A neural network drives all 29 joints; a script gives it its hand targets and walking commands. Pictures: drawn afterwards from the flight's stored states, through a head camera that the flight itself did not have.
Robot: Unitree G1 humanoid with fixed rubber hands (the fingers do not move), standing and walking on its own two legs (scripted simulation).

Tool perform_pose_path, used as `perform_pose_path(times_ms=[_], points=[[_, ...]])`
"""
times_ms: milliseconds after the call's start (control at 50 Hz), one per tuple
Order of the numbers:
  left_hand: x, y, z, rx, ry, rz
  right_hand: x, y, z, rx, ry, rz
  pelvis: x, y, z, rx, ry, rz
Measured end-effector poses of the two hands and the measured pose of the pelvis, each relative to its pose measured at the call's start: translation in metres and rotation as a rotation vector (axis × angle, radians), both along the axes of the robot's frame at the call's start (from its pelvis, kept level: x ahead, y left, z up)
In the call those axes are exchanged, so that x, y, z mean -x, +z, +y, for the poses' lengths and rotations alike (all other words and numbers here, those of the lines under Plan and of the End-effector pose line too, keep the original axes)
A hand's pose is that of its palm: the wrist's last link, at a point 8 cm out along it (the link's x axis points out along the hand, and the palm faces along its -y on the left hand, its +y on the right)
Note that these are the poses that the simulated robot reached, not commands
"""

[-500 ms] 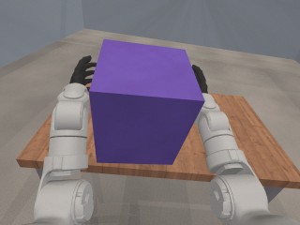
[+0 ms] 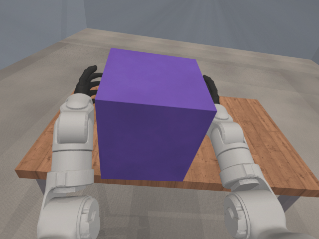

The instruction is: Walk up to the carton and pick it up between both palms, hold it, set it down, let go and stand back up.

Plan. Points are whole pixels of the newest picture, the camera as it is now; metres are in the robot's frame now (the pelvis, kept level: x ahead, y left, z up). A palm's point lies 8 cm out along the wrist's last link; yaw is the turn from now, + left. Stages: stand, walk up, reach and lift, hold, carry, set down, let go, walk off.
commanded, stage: hold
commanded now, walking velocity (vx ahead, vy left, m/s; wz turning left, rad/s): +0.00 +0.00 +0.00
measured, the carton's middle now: (148, 118) +0.37 +0.02 +0.18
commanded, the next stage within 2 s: none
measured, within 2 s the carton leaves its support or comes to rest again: neither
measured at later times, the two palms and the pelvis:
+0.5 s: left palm (83, 95) +0.37 +0.17 +0.24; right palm (211, 101) +0.38 -0.13 +0.23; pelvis +0.00 +0.00 +0.00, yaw +0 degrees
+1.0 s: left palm (84, 95) +0.36 +0.16 +0.25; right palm (213, 103) +0.37 -0.14 +0.23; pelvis +0.00 +0.00 +0.00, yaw +0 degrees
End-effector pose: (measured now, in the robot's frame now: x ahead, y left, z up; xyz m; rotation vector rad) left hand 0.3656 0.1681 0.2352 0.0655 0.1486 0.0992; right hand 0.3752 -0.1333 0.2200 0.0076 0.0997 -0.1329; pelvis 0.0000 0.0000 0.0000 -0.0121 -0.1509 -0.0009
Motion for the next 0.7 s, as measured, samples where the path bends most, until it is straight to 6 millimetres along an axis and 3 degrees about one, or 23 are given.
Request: perform_pose_path(times_ms=[120,280,420,580,700], points=[[0.004,0.018,0.001,-0.003,0.012,-0.073,0.001,0.021,0.001,0.001,0.004,-0.073,-0.001,0.000,0.000,0.000,0.000,0.005],[-0.001,-0.006,0.000,-0.004,-0.006,0.035,-0.002,-0.003,0.000,0.005,-0.001,0.036,0.000,0.000,0.000,0.000,0.000,-0.002],[0.002,0.020,-0.002,0.004,0.011,-0.086,-0.002,0.021,-0.002,0.001,0.000,-0.085,-0.003,0.000,-0.001,-0.001,0.000,0.013],[-0.003,-0.006,-0.003,-0.011,-0.010,0.035,-0.005,-0.003,-0.003,0.010,-0.003,0.038,-0.004,0.000,-0.002,-0.002,0.000,-0.007],[0.002,0.017,-0.005,0.008,0.004,-0.082,-0.002,0.015,-0.005,-0.004,-0.006,-0.079,-0.004,0.000,-0.001,-0.002,0.000,0.003]])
